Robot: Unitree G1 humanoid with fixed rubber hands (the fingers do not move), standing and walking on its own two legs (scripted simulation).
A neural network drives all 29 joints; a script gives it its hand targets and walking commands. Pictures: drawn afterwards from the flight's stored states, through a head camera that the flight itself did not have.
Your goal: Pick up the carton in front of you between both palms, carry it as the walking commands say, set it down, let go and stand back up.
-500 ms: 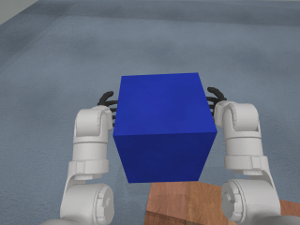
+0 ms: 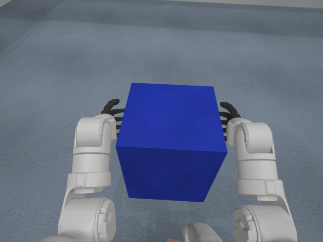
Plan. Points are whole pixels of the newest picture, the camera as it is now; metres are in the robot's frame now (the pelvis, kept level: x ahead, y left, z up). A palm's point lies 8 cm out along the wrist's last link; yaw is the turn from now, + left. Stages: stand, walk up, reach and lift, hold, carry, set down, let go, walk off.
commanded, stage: carry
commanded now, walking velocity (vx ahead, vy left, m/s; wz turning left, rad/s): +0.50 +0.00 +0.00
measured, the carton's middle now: (169, 144) +0.35 -0.02 +0.02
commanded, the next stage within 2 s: none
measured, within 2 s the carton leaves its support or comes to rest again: neither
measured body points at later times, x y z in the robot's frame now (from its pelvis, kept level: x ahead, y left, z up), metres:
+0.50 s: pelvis +0.29 -0.05 +0.05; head +0.34 -0.04 +0.49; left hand +0.65 +0.16 +0.20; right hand +0.70 -0.14 +0.21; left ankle +0.36 +0.06 -0.65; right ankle +0.25 -0.14 -0.69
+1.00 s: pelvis +0.58 -0.03 +0.01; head +0.63 -0.02 +0.46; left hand +0.99 +0.10 +0.12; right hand +0.96 -0.20 +0.12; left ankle +0.50 +0.05 -0.73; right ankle +0.72 -0.16 -0.68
